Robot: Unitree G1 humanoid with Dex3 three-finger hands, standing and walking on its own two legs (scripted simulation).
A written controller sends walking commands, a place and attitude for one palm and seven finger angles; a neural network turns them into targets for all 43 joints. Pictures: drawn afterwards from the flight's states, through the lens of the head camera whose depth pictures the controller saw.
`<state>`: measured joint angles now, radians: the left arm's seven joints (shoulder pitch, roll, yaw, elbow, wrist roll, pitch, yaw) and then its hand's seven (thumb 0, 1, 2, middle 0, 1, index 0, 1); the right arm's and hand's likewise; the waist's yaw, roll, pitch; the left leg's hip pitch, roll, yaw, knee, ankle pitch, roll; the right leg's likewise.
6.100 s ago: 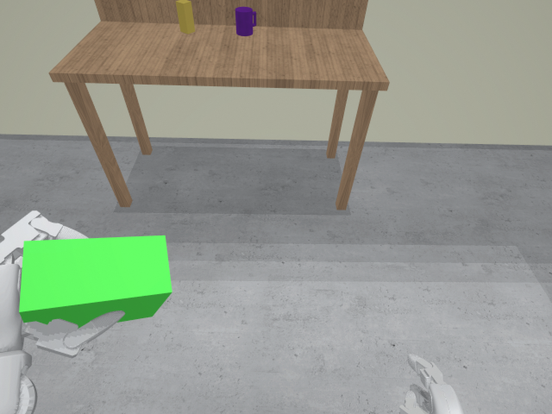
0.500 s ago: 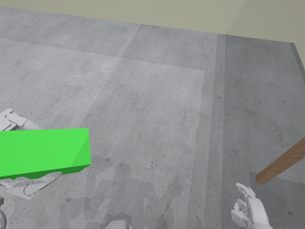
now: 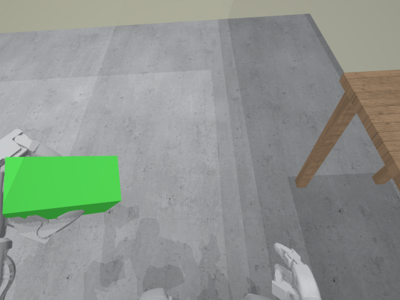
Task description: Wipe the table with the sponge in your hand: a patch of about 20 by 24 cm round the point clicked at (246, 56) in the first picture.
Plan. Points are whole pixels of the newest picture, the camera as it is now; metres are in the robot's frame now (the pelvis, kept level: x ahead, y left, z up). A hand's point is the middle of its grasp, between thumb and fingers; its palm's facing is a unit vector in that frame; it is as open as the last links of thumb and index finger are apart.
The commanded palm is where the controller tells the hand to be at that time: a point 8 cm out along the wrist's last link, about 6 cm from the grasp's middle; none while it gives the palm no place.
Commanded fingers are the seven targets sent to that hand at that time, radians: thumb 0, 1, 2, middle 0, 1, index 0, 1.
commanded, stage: turn to face it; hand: left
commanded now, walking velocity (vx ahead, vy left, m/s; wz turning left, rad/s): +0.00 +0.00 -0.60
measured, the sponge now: (81, 188) +0.25 +0.20 +0.15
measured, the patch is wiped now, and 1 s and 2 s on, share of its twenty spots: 0.00 0.00 0.00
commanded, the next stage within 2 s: none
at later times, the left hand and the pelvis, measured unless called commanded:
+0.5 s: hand (78, 215) +0.20 +0.16 +0.19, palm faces +0.15 -0.90 -0.40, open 10.3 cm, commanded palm +0.16 +0.22 +0.20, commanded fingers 0.00 0.10 1.30 -1.20 -1.60 -1.20 -1.60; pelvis -0.07 -0.01 +0.01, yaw -16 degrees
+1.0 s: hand (201, 265) +0.15 +0.01 +0.19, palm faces -0.23 -0.79 -0.57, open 10.3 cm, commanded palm +0.13 +0.09 +0.20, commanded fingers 0.00 0.10 1.30 -1.20 -1.60 -1.20 -1.60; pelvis -0.16 -0.04 +0.01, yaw -36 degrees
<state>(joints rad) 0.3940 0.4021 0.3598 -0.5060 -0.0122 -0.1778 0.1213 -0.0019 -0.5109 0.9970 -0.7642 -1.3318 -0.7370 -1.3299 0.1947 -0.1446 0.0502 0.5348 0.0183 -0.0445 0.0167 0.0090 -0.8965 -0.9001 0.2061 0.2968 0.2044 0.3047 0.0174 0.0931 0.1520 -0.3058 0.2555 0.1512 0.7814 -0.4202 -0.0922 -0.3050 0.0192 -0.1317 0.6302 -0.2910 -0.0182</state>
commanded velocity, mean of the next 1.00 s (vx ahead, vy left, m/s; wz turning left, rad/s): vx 0.00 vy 0.00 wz -0.60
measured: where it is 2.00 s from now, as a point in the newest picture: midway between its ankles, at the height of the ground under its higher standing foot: outside the picture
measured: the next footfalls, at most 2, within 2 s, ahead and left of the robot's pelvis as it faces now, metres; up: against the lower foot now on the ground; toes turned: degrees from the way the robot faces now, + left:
left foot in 0.46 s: -0.02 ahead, +0.12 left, +0.00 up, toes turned -11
right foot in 0.76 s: -0.12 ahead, -0.17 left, +0.00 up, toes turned -34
